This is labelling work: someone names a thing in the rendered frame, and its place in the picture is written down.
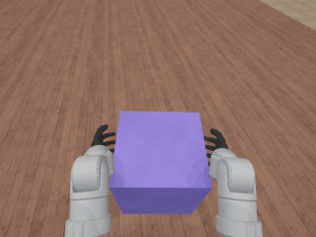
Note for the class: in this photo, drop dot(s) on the robot right forearm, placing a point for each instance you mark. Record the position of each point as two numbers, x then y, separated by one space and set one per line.
236 190

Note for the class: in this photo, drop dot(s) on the left robot hand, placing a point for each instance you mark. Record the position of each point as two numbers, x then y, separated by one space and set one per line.
99 137

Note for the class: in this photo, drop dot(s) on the robot left forearm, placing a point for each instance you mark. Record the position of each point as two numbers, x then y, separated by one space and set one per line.
89 193

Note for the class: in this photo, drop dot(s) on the carton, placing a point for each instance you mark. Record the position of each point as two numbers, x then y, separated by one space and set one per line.
160 163

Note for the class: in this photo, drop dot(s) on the right robot hand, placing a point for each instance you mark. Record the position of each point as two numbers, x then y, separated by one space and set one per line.
220 142

